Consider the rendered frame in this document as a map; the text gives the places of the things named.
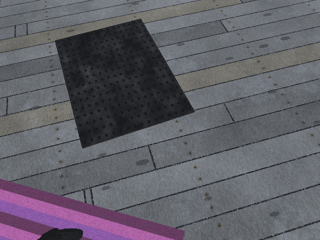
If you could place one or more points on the left robot hand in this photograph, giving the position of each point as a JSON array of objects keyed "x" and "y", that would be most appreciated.
[{"x": 62, "y": 234}]

